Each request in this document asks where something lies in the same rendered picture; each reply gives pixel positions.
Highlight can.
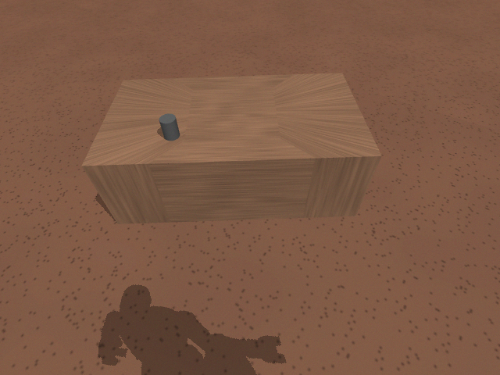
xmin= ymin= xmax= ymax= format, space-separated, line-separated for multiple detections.
xmin=159 ymin=113 xmax=180 ymax=141

